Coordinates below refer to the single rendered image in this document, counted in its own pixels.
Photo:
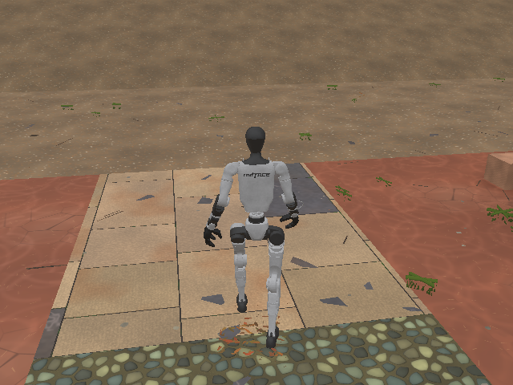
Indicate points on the right robot upper arm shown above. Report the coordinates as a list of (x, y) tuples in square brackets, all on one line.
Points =
[(285, 181)]

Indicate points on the robot left shin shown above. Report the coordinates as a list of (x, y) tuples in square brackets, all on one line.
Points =
[(240, 276)]

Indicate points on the robot right forearm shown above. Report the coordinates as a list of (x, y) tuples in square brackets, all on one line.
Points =
[(292, 207)]

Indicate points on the robot left forearm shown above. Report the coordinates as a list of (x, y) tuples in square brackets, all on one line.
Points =
[(215, 215)]

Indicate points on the left robot upper arm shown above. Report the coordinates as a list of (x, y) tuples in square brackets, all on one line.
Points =
[(230, 170)]

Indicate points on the left robot hand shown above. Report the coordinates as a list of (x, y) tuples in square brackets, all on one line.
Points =
[(208, 235)]

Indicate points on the right robot thigh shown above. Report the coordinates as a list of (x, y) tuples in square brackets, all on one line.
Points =
[(276, 238)]

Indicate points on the right robot hand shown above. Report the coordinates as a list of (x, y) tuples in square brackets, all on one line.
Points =
[(287, 217)]

